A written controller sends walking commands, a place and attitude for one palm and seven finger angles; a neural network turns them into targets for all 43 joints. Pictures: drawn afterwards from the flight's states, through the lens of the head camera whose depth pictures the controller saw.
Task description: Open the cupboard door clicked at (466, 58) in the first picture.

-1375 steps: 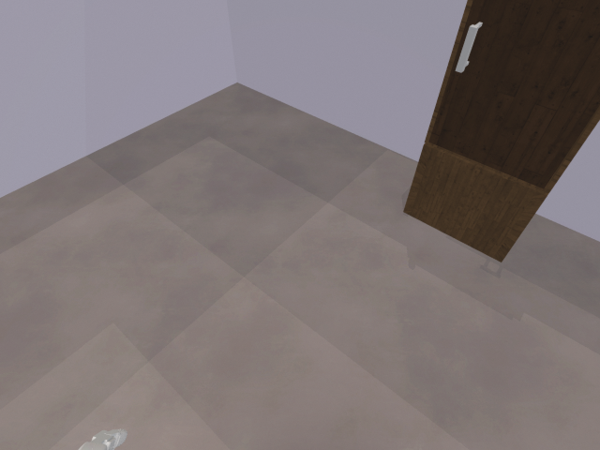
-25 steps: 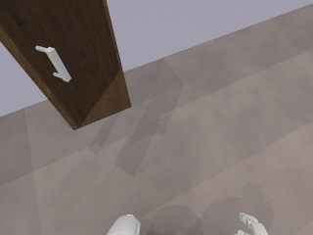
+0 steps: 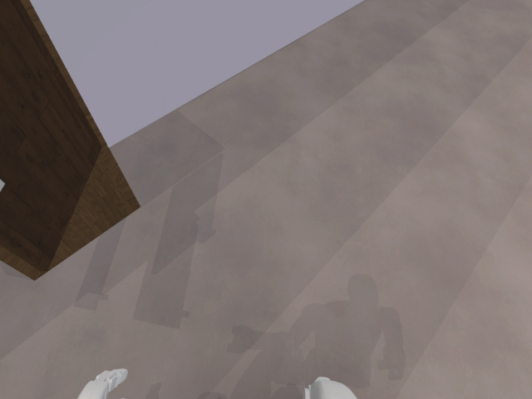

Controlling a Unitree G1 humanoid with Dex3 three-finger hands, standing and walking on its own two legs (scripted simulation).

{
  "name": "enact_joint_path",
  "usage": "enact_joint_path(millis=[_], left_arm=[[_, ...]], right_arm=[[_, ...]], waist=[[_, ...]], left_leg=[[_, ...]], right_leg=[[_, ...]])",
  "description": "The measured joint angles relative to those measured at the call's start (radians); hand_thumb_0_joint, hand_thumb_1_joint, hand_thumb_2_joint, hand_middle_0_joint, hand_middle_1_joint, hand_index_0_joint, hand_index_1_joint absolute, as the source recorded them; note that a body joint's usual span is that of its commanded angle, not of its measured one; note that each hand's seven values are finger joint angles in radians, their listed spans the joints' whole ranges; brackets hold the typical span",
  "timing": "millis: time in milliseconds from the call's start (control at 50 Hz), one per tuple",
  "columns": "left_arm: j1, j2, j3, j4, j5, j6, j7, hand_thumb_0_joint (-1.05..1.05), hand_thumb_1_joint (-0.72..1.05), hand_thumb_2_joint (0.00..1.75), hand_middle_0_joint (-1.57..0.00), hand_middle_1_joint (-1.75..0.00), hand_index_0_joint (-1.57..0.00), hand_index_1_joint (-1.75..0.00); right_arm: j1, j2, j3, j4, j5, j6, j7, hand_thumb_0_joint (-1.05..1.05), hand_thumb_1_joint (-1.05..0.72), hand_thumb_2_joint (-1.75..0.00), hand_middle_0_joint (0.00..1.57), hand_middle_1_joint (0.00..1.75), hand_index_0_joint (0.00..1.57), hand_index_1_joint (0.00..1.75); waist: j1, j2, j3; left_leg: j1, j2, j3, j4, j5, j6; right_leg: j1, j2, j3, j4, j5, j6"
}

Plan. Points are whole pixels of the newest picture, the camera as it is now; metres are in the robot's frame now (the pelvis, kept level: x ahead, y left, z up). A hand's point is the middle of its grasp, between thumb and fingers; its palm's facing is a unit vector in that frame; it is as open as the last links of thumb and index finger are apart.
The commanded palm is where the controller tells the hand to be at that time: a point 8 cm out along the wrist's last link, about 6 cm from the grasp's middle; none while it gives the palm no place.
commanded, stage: walk to a spot facing it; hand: left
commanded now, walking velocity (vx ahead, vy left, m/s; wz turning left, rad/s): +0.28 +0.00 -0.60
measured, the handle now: out of the picture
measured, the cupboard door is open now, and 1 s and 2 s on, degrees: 41 41 41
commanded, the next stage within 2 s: turn to face it in 1.56 s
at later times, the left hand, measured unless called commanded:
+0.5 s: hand (173, 348) +0.20 +0.18 -0.19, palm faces -0.25 -0.95 -0.18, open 7.4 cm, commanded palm none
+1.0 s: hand (304, 208) +0.51 -0.06 -0.16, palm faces -0.53 -0.82 -0.22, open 7.4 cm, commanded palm none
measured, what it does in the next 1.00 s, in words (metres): walks ahead, turning right: right foot, then left foot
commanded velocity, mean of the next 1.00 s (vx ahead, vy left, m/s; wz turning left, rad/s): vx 0.35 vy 0.00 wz -0.42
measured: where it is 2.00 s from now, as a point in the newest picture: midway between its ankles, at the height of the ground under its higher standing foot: (364, 257)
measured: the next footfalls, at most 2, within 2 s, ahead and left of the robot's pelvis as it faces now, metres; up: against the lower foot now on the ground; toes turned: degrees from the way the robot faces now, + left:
right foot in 0.06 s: +0.05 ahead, -0.14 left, +0.00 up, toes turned -7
left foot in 0.44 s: +0.23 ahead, +0.09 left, +0.00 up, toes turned -11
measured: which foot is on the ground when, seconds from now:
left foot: down 0.00-0.06, up 0.08-0.42, down 0.44-0.88, up 0.90-1.00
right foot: up 0.00-0.04, down 0.06-0.44, up 0.46-0.86, down 0.88-1.00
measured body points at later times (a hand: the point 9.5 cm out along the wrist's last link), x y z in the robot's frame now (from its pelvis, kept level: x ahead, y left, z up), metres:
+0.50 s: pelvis +0.13 -0.01 -0.01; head +0.17 +0.00 +0.44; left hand +0.22 +0.23 -0.17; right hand +0.16 -0.27 -0.13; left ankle +0.20 +0.10 -0.74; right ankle +0.01 -0.11 -0.70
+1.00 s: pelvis +0.31 -0.15 -0.01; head +0.34 -0.19 +0.44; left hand +0.54 -0.02 -0.14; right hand +0.13 -0.32 -0.17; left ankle +0.29 +0.04 -0.64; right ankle +0.30 -0.22 -0.74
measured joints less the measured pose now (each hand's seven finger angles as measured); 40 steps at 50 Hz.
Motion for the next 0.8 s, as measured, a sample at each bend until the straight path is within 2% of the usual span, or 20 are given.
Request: enact_joint_path(millis=[40, 60, 80, 120, 160, 200, 300, 360, 420, 440, 460, 500, 540, 600, 640, 700, 800], left_arm=[[-0.004, -0.007, -0.008, -0.002, 0.0, -0.006, -0.006, 0.0, 0.91, 0.9, -0.2, -0.3, -0.19, -0.3], [0.001, -0.007, -0.013, -0.009, 0.002, -0.015, -0.009, 0.0, 0.91, 0.9, -0.2, -0.3, -0.19, -0.3], [0.002, -0.011, -0.013, -0.011, 0.005, -0.031, -0.006, 0.0, 0.91, 0.9, -0.2, -0.3, -0.19, -0.3], [0.002, -0.032, -0.021, -0.007, -0.001, -0.048, 0.009, 0.0, 0.91, 0.9, -0.2, -0.3, -0.19, -0.3], [0.02, -0.05, -0.027, -0.007, -0.002, -0.055, 0.022, 0.0, 0.91, 0.9, -0.2, -0.3, -0.19, -0.3], [0.047, -0.061, -0.03, -0.001, -0.001, -0.06, 0.029, 0.0, 0.91, 0.9, -0.2, -0.3, -0.2, -0.3], [0.113, -0.078, -0.037, 0.039, 0.003, -0.072, 0.02, 0.0, 0.91, 0.9, -0.2, -0.3, -0.2, -0.3], [0.143, -0.084, -0.035, 0.061, 0.007, -0.073, 0.014, 0.0, 0.9, 0.9, -0.21, -0.3, -0.2, -0.3], [0.172, -0.083, -0.027, 0.076, 0.005, -0.07, 0.011, 0.0, 0.9, 0.9, -0.21, -0.3, -0.2, -0.3], [0.186, -0.084, -0.023, 0.077, 0.004, -0.068, 0.011, 0.0, 0.9, 0.9, -0.21, -0.3, -0.2, -0.3], [0.187, -0.081, -0.019, 0.084, 0.0, -0.063, 0.011, 0.0, 0.9, 0.9, -0.21, -0.3, -0.2, -0.3], [0.173, -0.065, -0.01, 0.101, 0.002, -0.05, 0.01, 0.0, 0.91, 0.9, -0.21, -0.3, -0.2, -0.3], [0.153, -0.051, -0.001, 0.104, 0.01, -0.049, 0.005, 0.01, 0.91, 0.9, -0.2, -0.3, -0.2, -0.3], [0.105, -0.039, 0.006, 0.082, 0.015, -0.049, -0.006, 0.01, 0.91, 0.9, -0.2, -0.3, -0.19, -0.3], [0.072, -0.037, 0.005, 0.061, 0.015, -0.052, -0.011, 0.01, 0.91, 0.9, -0.2, -0.3, -0.19, -0.3], [0.024, -0.044, -0.002, 0.041, 0.014, -0.051, -0.015, 0.01, 0.91, 0.9, -0.2, -0.3, -0.19, -0.3], [-0.053, -0.06, -0.016, 0.031, 0.011, -0.046, -0.019, 0.0, 0.91, 0.9, -0.2, -0.3, -0.19, -0.3]], right_arm=[[0.025, -0.019, -0.006, 0.008, 0.0, 0.004, 0.006, 0.0, -0.9, -0.9, 0.2, 0.3, 0.21, 0.3], [0.045, -0.028, -0.01, 0.011, 0.004, 0.006, 0.01, 0.0, -0.9, -0.9, 0.2, 0.3, 0.2, 0.3], [0.048, -0.038, -0.013, 0.021, 0.01, 0.013, 0.014, 0.0, -0.9, -0.9, 0.2, 0.3, 0.2, 0.3], [0.031, -0.059, -0.02, 0.044, 0.014, 0.038, 0.017, 0.0, -0.91, -0.9, 0.2, 0.3, 0.2, 0.3], [0.018, -0.063, -0.024, 0.055, 0.015, 0.045, 0.024, 0.0, -0.91, -0.9, 0.2, 0.3, 0.2, 0.3], [0.0, -0.057, -0.025, 0.052, 0.012, 0.042, 0.033, 0.01, -0.91, -0.9, 0.2, 0.3, 0.2, 0.3], [-0.044, -0.029, -0.026, 0.014, 0.011, 0.014, 0.048, 0.01, -0.91, -0.9, 0.2, 0.3, 0.2, 0.3], [-0.062, -0.013, -0.023, -0.002, 0.013, -0.005, 0.051, 0.0, -0.91, -0.9, 0.2, 0.3, 0.2, 0.3], [-0.068, -0.002, -0.016, -0.012, 0.014, -0.031, 0.047, 0.0, -0.91, -0.9, 0.2, 0.3, 0.2, 0.3], [-0.063, -0.004, -0.01, -0.02, 0.013, -0.046, 0.044, 0.0, -0.91, -0.9, 0.2, 0.3, 0.2, 0.3], [-0.062, -0.001, -0.008, -0.022, 0.005, -0.063, 0.038, 0.0, -0.91, -0.9, 0.2, 0.3, 0.2, 0.3], [-0.054, 0.018, 0.003, -0.021, -0.005, -0.075, 0.029, 0.0, -0.91, -0.9, 0.2, 0.3, 0.2, 0.3], [-0.02, 0.036, 0.011, -0.02, -0.01, -0.079, 0.026, 0.0, -0.91, -0.9, 0.2, 0.3, 0.2, 0.3], [0.038, 0.054, 0.018, 0.009, -0.007, -0.084, 0.017, 0.0, -0.91, -0.9, 0.2, 0.3, 0.2, 0.3], [0.075, 0.06, 0.02, 0.037, -0.005, -0.086, 0.014, 0.0, -0.91, -0.9, 0.2, 0.3, 0.2, 0.3], [0.128, 0.06, 0.018, 0.075, -0.003, -0.082, 0.014, 0.0, -0.91, -0.9, 0.2, 0.3, 0.2, 0.3], [0.206, 0.046, 0.011, 0.128, -0.008, -0.065, 0.019, 0.0, -0.91, -0.9, 0.2, 0.3, 0.2, 0.3]], waist=[[-0.012, 0.017, -0.009], [-0.016, 0.019, -0.022], [-0.012, 0.024, -0.027], [-0.022, 0.05, -0.012], [-0.024, 0.051, -0.012], [-0.02, 0.035, -0.019], [-0.01, -0.001, -0.041], [0.005, -0.013, -0.051], [0.019, -0.021, -0.066], [0.02, -0.015, -0.078], [0.015, -0.015, -0.082], [0.014, -0.033, -0.076], [0.008, -0.04, -0.08], [0.005, -0.037, -0.076], [0.004, -0.031, -0.069], [-0.008, -0.02, -0.059], [-0.055, -0.001, -0.042]], left_leg=[[-0.002, 0.02, 0.028, 0.051, -0.039, -0.016], [-0.017, 0.027, 0.038, 0.102, -0.07, -0.023], [-0.049, 0.03, 0.03, 0.202, -0.139, -0.026], [-0.135, 0.009, -0.051, 0.429, -0.222, -0.022], [-0.214, -0.012, -0.081, 0.559, -0.19, -0.024], [-0.273, -0.022, -0.086, 0.59, -0.125, -0.031], [-0.324, -0.035, -0.097, 0.431, -0.008, -0.043], [-0.294, -0.052, -0.102, 0.288, 0.004, -0.039], [-0.215, -0.077, -0.092, 0.115, 0.04, -0.032], [-0.179, -0.076, -0.093, 0.046, 0.039, -0.021], [-0.182, -0.075, -0.089, 0.055, 0.09, -0.002], [-0.166, -0.07, -0.055, 0.101, 0.069, 0.031], [-0.122, -0.06, -0.031, 0.071, 0.045, 0.039], [-0.041, -0.048, -0.002, -0.028, 0.06, 0.027], [0.011, -0.041, 0.021, -0.087, 0.067, 0.024], [0.081, -0.033, 0.061, -0.142, 0.055, 0.011], [0.177, -0.023, 0.119, -0.156, -0.016, -0.027]], right_leg=[[0.068, 0.008, -0.027, -0.138, 0.034, -0.019], [0.113, 0.008, -0.032, -0.223, 0.059, -0.038], [0.109, 0.014, -0.021, -0.232, 0.122, -0.054], [0.106, 0.034, -0.013, -0.186, 0.109, -0.069], [0.136, 0.042, 0.001, -0.217, 0.1, -0.075], [0.168, 0.046, 0.028, -0.274, 0.119, -0.076], [0.232, 0.051, 0.099, -0.378, 0.151, -0.076], [0.262, 0.052, 0.133, -0.389, 0.13, -0.067], [0.276, 0.054, 0.163, -0.349, 0.076, -0.05], [0.263, 0.065, 0.172, -0.303, 0.041, -0.052], [0.225, 0.067, 0.161, -0.193, -0.017, -0.056], [0.126, 0.06, 0.129, 0.083, -0.064, -0.067], [0.024, 0.041, 0.075, 0.285, -0.018, -0.067], [-0.095, 0.0, 0.023, 0.385, 0.092, -0.053], [-0.15, -0.022, 0.007, 0.353, 0.138, -0.047], [-0.19, -0.045, -0.012, 0.217, 0.195, -0.044], [-0.151, -0.048, -0.051, -0.059, 0.223, -0.064]])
